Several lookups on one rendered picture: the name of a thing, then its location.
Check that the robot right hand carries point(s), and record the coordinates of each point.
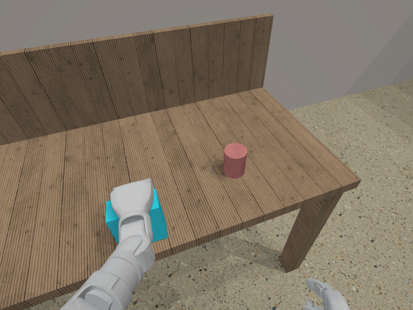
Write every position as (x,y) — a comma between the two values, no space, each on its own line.
(332,300)

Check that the sponge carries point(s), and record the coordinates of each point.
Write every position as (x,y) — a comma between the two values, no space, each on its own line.
(159,228)

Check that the table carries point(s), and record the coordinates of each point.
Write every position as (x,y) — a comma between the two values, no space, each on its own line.
(78,119)

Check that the robot left hand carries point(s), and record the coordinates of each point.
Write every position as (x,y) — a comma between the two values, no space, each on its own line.
(135,196)

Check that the left robot upper arm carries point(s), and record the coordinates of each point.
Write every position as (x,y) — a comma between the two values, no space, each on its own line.
(81,304)

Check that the left robot forearm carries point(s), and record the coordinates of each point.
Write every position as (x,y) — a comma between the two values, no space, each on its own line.
(110,288)

